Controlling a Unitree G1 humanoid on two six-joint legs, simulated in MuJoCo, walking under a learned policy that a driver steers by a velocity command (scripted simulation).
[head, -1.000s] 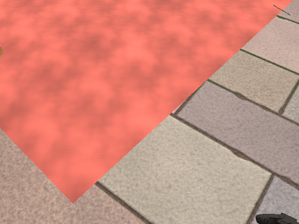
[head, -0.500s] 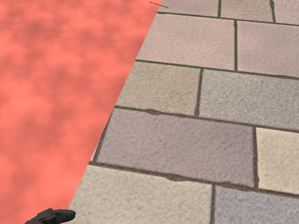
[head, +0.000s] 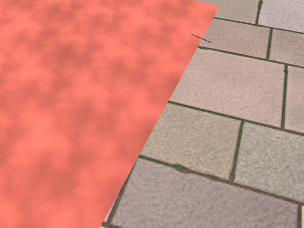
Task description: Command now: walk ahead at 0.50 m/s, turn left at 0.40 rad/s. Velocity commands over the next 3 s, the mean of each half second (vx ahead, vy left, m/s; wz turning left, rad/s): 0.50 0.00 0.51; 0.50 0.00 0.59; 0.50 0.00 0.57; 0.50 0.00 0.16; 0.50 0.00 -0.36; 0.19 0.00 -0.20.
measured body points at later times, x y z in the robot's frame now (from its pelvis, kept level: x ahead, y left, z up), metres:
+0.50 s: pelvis +0.29 +0.01 +0.01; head +0.32 +0.02 +0.46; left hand +0.45 +0.28 -0.08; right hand +0.34 -0.28 -0.11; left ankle +0.14 +0.06 -0.72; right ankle +0.45 -0.08 -0.71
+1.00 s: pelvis +0.52 +0.09 +0.01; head +0.55 +0.12 +0.46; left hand +0.35 +0.31 -0.12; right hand +0.84 +0.04 -0.08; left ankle +0.58 +0.25 -0.70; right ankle +0.46 -0.07 -0.72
